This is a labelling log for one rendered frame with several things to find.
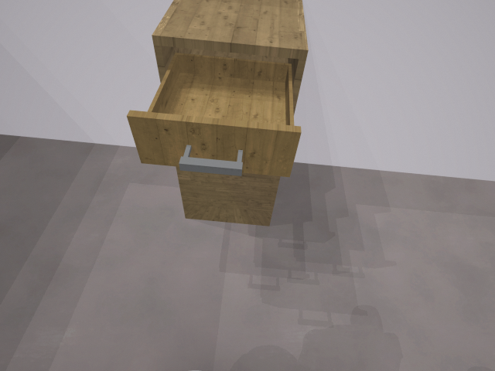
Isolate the drawer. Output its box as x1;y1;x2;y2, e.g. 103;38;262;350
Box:
127;53;302;177

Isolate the cabinet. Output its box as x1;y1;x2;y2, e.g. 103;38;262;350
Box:
152;0;309;226

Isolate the handle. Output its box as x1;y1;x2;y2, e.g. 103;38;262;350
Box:
179;145;243;176

